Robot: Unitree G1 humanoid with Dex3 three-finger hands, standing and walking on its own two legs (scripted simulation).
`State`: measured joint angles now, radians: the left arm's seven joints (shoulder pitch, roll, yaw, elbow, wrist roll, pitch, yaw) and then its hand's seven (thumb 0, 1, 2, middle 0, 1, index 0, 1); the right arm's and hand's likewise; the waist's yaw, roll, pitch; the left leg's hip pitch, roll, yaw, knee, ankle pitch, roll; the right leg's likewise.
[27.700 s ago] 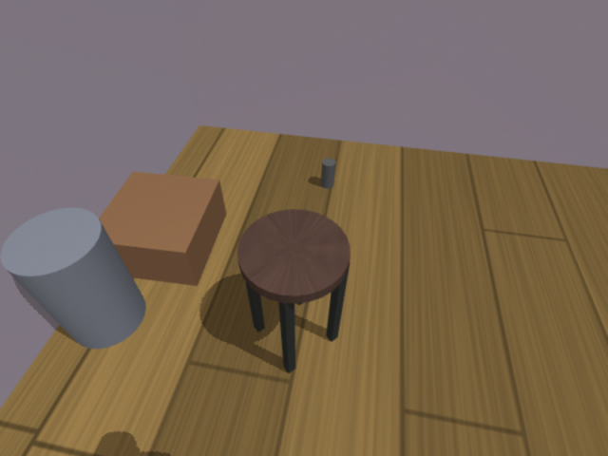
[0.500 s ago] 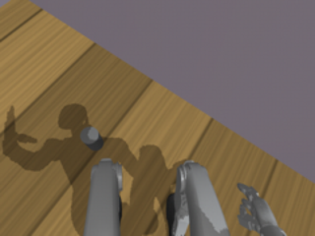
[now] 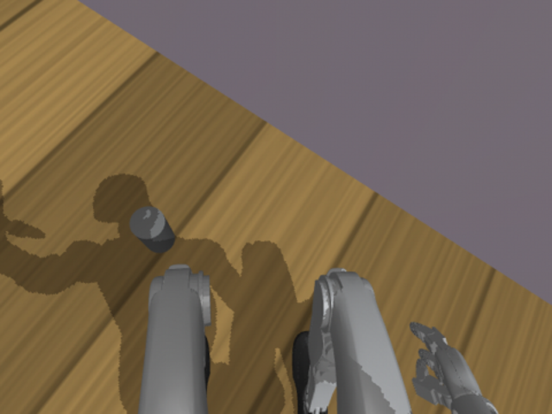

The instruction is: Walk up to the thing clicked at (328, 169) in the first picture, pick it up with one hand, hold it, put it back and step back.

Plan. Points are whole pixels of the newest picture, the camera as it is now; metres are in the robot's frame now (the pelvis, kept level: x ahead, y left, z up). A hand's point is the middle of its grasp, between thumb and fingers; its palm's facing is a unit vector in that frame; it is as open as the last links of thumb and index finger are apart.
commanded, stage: go down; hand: left
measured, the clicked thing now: (154, 231) +0.43 +0.25 -0.34
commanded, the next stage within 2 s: approach in 0.84 s
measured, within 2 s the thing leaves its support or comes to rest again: neither
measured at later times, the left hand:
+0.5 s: hand out of the picture +0.34 +0.44 -0.02, palm faces +0.26 -0.96 -0.12, open 17.5 cm
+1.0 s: hand out of the picture +0.34 +0.43 -0.02, palm faces +0.26 -0.96 -0.10, open 17.4 cm
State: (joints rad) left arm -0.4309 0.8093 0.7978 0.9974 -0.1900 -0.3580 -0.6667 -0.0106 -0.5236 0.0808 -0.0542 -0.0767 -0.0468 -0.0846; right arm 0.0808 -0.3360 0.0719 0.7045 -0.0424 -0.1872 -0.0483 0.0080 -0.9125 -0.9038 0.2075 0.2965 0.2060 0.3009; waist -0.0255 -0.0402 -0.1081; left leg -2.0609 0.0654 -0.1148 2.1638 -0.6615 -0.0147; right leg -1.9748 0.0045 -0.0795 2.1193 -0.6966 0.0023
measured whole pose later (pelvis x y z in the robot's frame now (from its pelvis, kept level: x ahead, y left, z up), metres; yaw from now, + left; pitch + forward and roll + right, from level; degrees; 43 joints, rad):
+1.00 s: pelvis +0.00 +0.00 -0.03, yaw -1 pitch +31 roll -7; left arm -0.48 0.85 0.85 1.01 -0.23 -0.38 -0.72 -0.01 -0.53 0.08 -0.05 -0.06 -0.03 -0.08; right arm 0.07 -0.35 0.09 0.72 -0.05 -0.17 -0.03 0.01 -0.93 -0.91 0.21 0.30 0.21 0.30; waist -0.04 -0.05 -0.08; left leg -2.15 0.06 -0.13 2.27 -0.67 -0.01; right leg -2.05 0.01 -0.08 2.22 -0.71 0.01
